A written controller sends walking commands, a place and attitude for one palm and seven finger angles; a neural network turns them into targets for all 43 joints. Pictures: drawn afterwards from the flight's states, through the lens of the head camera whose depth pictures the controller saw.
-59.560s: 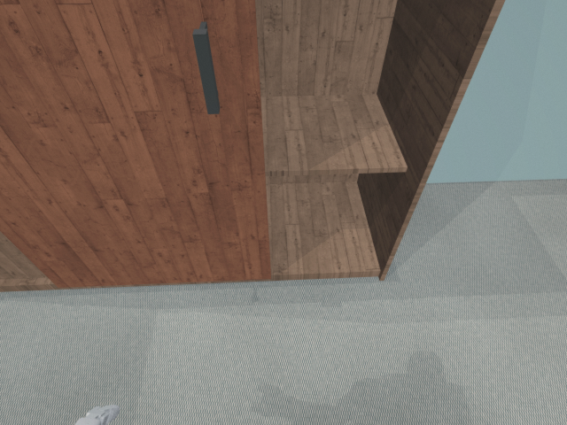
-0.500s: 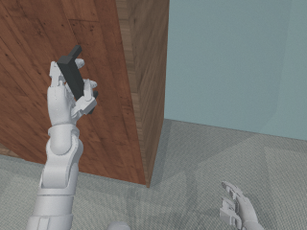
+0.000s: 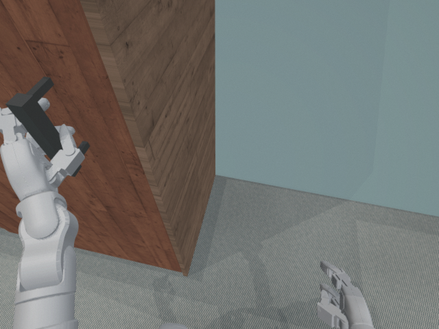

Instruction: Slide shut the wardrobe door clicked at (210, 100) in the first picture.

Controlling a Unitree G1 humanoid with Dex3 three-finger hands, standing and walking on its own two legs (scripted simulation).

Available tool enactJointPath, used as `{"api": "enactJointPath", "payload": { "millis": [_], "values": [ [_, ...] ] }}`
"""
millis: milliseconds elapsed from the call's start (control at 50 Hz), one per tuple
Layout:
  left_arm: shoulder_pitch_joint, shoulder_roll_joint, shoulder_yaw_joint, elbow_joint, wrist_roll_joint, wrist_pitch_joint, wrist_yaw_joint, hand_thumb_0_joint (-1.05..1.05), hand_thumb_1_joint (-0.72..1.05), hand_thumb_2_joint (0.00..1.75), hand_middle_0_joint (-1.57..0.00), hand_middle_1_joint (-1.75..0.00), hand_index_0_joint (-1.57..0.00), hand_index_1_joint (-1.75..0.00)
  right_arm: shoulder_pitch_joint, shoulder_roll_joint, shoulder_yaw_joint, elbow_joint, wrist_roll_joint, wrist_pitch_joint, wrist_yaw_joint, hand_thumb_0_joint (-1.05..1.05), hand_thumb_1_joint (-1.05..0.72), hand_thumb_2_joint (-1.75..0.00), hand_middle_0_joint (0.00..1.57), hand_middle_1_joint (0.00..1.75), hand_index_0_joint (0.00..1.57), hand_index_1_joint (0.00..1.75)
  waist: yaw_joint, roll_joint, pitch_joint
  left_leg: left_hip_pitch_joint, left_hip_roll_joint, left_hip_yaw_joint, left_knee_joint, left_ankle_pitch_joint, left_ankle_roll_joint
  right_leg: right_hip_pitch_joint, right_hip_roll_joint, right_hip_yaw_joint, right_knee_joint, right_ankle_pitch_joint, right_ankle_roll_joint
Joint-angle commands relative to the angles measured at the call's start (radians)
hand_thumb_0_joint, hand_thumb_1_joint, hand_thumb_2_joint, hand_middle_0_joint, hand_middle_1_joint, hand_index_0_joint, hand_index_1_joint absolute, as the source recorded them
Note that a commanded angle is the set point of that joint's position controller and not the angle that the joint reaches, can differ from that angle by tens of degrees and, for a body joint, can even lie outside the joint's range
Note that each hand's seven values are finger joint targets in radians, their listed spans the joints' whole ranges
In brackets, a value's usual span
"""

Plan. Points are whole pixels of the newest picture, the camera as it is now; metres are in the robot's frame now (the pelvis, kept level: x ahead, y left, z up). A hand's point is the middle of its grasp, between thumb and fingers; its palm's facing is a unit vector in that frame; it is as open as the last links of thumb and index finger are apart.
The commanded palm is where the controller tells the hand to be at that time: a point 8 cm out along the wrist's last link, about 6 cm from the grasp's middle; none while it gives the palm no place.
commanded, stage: step sideways, sliding the door along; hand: left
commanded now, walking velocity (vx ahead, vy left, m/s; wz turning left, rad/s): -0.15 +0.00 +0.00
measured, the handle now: (58, 130) +0.33 +0.33 +0.16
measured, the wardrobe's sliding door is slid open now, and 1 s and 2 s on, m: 0.00 0.00 0.00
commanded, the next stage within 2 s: stop walking and hold the door there in 0.32 s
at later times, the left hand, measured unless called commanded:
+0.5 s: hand (66, 156) +0.29 +0.30 +0.16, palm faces +0.48 -0.87 -0.12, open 7.2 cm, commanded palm +0.24 +0.31 +0.15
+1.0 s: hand (66, 154) +0.29 +0.30 +0.16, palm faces +0.44 -0.89 -0.12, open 6.5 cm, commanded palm +0.24 +0.30 +0.15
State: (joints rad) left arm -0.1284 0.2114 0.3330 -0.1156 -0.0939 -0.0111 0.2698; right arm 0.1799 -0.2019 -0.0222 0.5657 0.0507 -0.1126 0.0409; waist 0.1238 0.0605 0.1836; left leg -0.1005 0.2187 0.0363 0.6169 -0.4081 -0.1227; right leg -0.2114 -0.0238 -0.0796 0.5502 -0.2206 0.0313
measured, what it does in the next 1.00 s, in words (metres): steps on the spot: right foot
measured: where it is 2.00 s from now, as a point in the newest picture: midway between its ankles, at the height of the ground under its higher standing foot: outside the picture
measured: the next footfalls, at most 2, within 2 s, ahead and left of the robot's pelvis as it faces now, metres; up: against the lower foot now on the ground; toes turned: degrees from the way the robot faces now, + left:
right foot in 0.88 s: +0.10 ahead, -0.05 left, +0.00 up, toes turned -6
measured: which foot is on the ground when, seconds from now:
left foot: down 0.00-1.00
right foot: down 0.00-0.78, up 0.80-0.86, down 0.88-1.00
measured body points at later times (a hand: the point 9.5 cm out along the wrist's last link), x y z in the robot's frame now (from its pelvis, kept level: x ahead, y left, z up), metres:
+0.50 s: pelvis +0.04 +0.07 +0.01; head +0.08 +0.08 +0.46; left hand +0.26 +0.34 +0.16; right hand +0.27 -0.09 -0.06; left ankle -0.05 +0.19 -0.72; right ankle +0.05 -0.09 -0.71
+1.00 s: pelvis +0.04 +0.07 +0.01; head +0.02 +0.07 +0.46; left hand +0.26 +0.34 +0.17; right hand +0.20 -0.16 -0.07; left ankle -0.05 +0.19 -0.72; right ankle +0.07 -0.04 -0.72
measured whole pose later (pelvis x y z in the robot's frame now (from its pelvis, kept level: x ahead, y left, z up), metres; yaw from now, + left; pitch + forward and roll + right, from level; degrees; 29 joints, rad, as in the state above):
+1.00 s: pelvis +0.04 +0.07 +0.01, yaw -2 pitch -3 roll -2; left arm 0.28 0.18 0.24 -0.30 -0.08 -0.08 0.21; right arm 0.23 -0.22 0.00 0.58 0.02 -0.03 -0.01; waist 0.01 0.05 0.00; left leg -0.06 0.10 0.10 0.59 -0.40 -0.02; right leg -0.21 0.00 -0.10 0.48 -0.21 -0.01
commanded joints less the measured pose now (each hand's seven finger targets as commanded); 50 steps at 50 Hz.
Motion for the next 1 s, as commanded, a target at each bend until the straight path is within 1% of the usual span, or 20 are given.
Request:
{"api": "enactJointPath", "payload": {
  "millis": [0, 20, 60, 120, 160, 260, 400, 420, 440, 520, 580, 600, 640, 680, 720, 760, 820, 880, 940, 980],
  "values": [
    [-0.229, 0.03, -0.395, -0.461, 0.061, -0.162, -0.123, 0.0, 0.9, 0.9, -0.45, -1.4, -0.45, -1.4, -0.061, -0.1, -0.047, -0.117, 0.001, -0.073, -0.039, 0.0, -0.9, -0.9, 0.2, 0.3, 0.2, 0.3, -0.177, -0.116, -0.392, -0.047, -0.139, 0.063, 0.067, 0.327, 0.105, 0.229, -0.16, 0.179, -0.048, 0.973, -0.075],
    [-0.196, 0.027, -0.397, -0.455, 0.057, -0.157, -0.115, 0.0, 0.9, 0.9, -0.45, -1.4, -0.45, -1.4, -0.073, -0.112, -0.053, -0.105, 0.001, -0.07, -0.045, 0.0, -0.9, -0.9, 0.2, 0.3, 0.2, 0.3, -0.169, -0.207, -0.402, -0.099, -0.162, 0.03, 0.074, 0.207, 0.106, 0.269, -0.184, 0.222, -0.033, 1.026, -0.102],
    [-0.175, -0.016, -0.427, -0.522, 0.058, -0.168, -0.113, 0.0, 0.9, 0.9, -0.45, -1.4, -0.45, -1.4, -0.085, -0.09, -0.034, -0.111, -0.006, -0.059, -0.058, 0.0, -0.9, -0.9, 0.2, 0.3, 0.2, 0.3, -0.154, -0.171, -0.427, -0.098, -0.139, 0.001, -0.035, 0.159, 0.139, 0.262, -0.174, 0.193, -0.019, 0.911, -0.083],
    [-0.165, -0.084, -0.507, -0.632, 0.053, -0.185, -0.119, 0.0, 0.9, 0.9, -0.45, -1.4, -0.45, -1.4, -0.123, -0.116, -0.043, -0.142, -0.017, -0.062, -0.061, 0.0, -0.9, -0.9, 0.2, 0.3, 0.2, 0.3, -0.157, 0.073, -0.45, 0.13, -0.009, -0.039, -0.127, 0.724, 0.177, 0.077, -0.073, 0.051, 0.049, 0.563, -0.005],
    [-0.14, -0.136, -0.569, -0.657, 0.069, -0.195, -0.132, 0.0, 0.9, 0.9, -0.45, -1.4, -0.45, -1.4, -0.118, -0.11, -0.047, -0.167, -0.018, -0.066, -0.049, 0.0, -0.9, -0.9, 0.2, 0.3, 0.2, 0.3, -0.149, 0.105, -0.454, 0.212, 0.017, 0.003, -0.098, 0.912, 0.176, 0.01, -0.042, 0.016, 0.048, 0.384, -0.011],
    [-0.108, -0.187, -0.652, -0.697, 0.088, -0.217, -0.143, 0.0, 0.9, 0.9, -0.45, -1.4, -0.45, -1.4, -0.117, -0.106, -0.05, -0.19, -0.017, -0.075, -0.042, 0.0, -0.9, -0.9, 0.2, 0.3, 0.2, 0.3, -0.161, 0.026, -0.439, 0.195, -0.024, 0.042, -0.077, 0.937, 0.151, 0.039, -0.028, -0.005, 0.037, 0.478, -0.019],
    [-0.086, -0.267, -0.783, -0.717, 0.102, -0.231, -0.168, 0.0, 0.9, 0.9, -0.45, -1.4, -0.45, -1.4, -0.112, -0.091, -0.026, -0.208, -0.035, -0.083, -0.019, 0.0, -0.9, -0.9, 0.2, 0.3, 0.2, 0.3, -0.163, 0.186, -0.374, 0.287, 0.028, 0.008, -0.175, 1.066, 0.181, -0.161, -0.01, -0.012, 0.143, -0.022, -0.031],
    [0.109, 0.575, 0.231, -0.252, 0.109, -0.224, -0.063, 0.0, 0.9, 0.9, -0.45, -1.4, -0.45, -1.4, -0.036, -0.174, -0.071, -0.091, -0.046, -0.04, -0.068, 0.0, -0.9, -0.9, 0.2, 0.3, 0.2, 0.3, -0.138, 0.159, -0.349, 0.266, 0.038, 0.032, -0.215, 1.095, 0.166, -0.21, 0.003, 0.0, 0.168, -0.074, -0.018],
    [0.241, 0.21, -0.086, -0.34, 0.079, -0.2, -0.106, 0.0, 0.9, 0.9, -0.45, -1.4, -0.45, -1.4, -0.032, -0.126, -0.048, -0.121, -0.061, -0.016, -0.051, 0.0, -0.9, -0.9, 0.2, 0.3, 0.2, 0.3, -0.122, 0.146, -0.341, 0.259, 0.031, -0.01, -0.156, 1.1, 0.167, -0.135, 0.009, -0.002, 0.068, -0.034, -0.041],
    [0.181, 0.102, -0.226, -0.507, 0.076, -0.21, -0.151, 0.0, 0.9, 0.9, -0.45, -1.4, -0.45, -1.4, -0.09, -0.091, 0.004, -0.161, -0.05, 0.005, -0.048, 0.0, -0.9, -0.9, 0.2, 0.3, 0.2, 0.3, -0.155, 0.191, -0.314, 0.162, -0.012, 0.05, -0.048, 1.05, 0.134, 0.064, 0.024, -0.015, -0.125, 0.376, -0.044],
    [0.271, 0.146, -0.182, -0.495, 0.056, -0.195, -0.142, 0.0, 0.9, 0.9, -0.45, -1.4, -0.45, -1.4, -0.059, -0.111, -0.012, -0.165, -0.026, 0.014, -0.053, 0.0, -0.9, -0.9, 0.2, 0.3, 0.2, 0.3, -0.164, -0.152, -0.381, -0.035, -0.103, 0.061, 0.098, 0.829, 0.097, 0.249, -0.082, 0.114, -0.004, 1.022, -0.127],
    [0.292, 0.13, -0.189, -0.497, 0.049, -0.195, -0.142, 0.0, 0.9, 0.9, -0.45, -1.4, -0.45, -1.4, -0.065, -0.114, -0.012, -0.166, -0.027, 0.012, -0.06, 0.0, -0.9, -0.9, 0.2, 0.3, 0.2, 0.3, -0.158, -0.22, -0.388, -0.083, -0.137, 0.042, 0.083, 0.608, 0.086, 0.265, -0.121, 0.129, 0.003, 1.079, -0.154],
    [0.35, 0.134, -0.165, -0.446, 0.046, -0.184, -0.137, 0.0, 0.9, 0.9, -0.45, -1.4, -0.45, -1.4, -0.093, -0.089, 0.002, -0.158, -0.028, 0.023, -0.076, 0.0, -0.9, -0.9, 0.2, 0.3, 0.2, 0.3, -0.149, -0.189, -0.356, -0.081, -0.128, 0.014, -0.123, 0.306, 0.102, 0.193, -0.147, 0.15, -0.002, 0.919, -0.114],
    [0.326, 0.122, -0.174, -0.481, 0.048, -0.178, -0.134, 0.0, 0.9, 0.9, -0.45, -1.4, -0.45, -1.4, -0.107, -0.098, -0.001, -0.168, -0.037, 0.034, -0.091, 0.0, -0.9, -0.9, 0.2, 0.3, 0.2, 0.3, -0.145, -0.031, -0.339, 0.027, -0.055, -0.002, -0.246, 0.599, 0.125, 0.071, -0.049, 0.068, 0.031, 0.56, -0.021],
    [0.276, 0.076, -0.253, -0.568, 0.057, -0.185, -0.147, 0.0, 0.9, 0.9, -0.45, -1.4, -0.45, -1.4, -0.109, -0.109, -0.007, -0.193, -0.043, 0.031, -0.084, 0.0, -0.9, -0.9, 0.2, 0.3, 0.2, 0.3, -0.144, 0.12, -0.328, 0.123, 0.035, -0.034, -0.243, 0.961, 0.14, -0.066, -0.005, 0.03, 0.101, 0.13, -0.014],
    [0.322, 0.012, -0.325, -0.537, 0.069, -0.184, -0.154, 0.0, 0.9, 0.9, -0.45, -1.4, -0.45, -1.4, -0.094, -0.096, -0.015, -0.193, -0.045, 0.012, -0.071, 0.0, -0.9, -0.9, 0.2, 0.3, 0.2, 0.3, -0.136, 0.126, -0.308, 0.255, 0.049, 0.006, -0.234, 1.158, 0.148, -0.179, 0.033, -0.002, 0.106, -0.063, -0.026],
    [0.266, 0.062, -0.301, -0.556, 0.075, -0.18, -0.153, 0.0, 0.9, 0.9, -0.45, -1.4, -0.45, -1.4, -0.083, -0.104, -0.013, -0.177, -0.05, 0.024, -0.059, 0.0, -0.9, -0.9, 0.2, 0.3, 0.2, 0.3, -0.15, 0.213, -0.296, 0.218, 0.021, 0.026, -0.178, 1.171, 0.117, -0.12, 0.04, -0.031, 0.014, 0.012, -0.034],
    [0.291, 0.065, -0.28, -0.524, 0.083, -0.183, -0.147, 0.0, 0.9, 0.9, -0.45, -1.4, -0.45, -1.4, -0.097, -0.114, -0.011, -0.179, -0.043, 0.018, -0.053, 0.0, -0.9, -0.9, 0.2, 0.3, 0.2, 0.3, -0.135, 0.115, -0.269, 0.05, -0.012, 0.053, -0.101, 0.94, 0.132, 0.091, 0.033, -0.013, -0.128, 0.284, -0.064],
    [0.3, 0.093, -0.248, -0.486, 0.07, -0.171, -0.132, 0.0, 0.9, 0.9, -0.45, -1.4, -0.45, -1.4, -0.068, -0.125, -0.019, -0.162, -0.028, 0.021, -0.06, 0.0, -0.9, -0.9, 0.2, 0.3, 0.2, 0.3, -0.151, -0.105, -0.335, -0.102, -0.144, 0.049, 0.032, 0.514, 0.114, 0.232, -0.1, 0.161, -0.08, 0.789, -0.144],
    [0.29, 0.094, -0.236, -0.437, 0.062, -0.169, -0.125, 0.0, 0.9, 0.9, -0.45, -1.4, -0.45, -1.4, -0.076, -0.114, -0.011, -0.138, -0.039, 0.024, -0.073, 0.0, -0.9, -0.9, 0.2, 0.3, 0.2, 0.3, -0.156, -0.14, -0.317, -0.082, -0.168, 0.013, -0.103, 0.172, 0.117, 0.154, -0.14, 0.184, -0.141, 0.62, -0.13]
  ]
}}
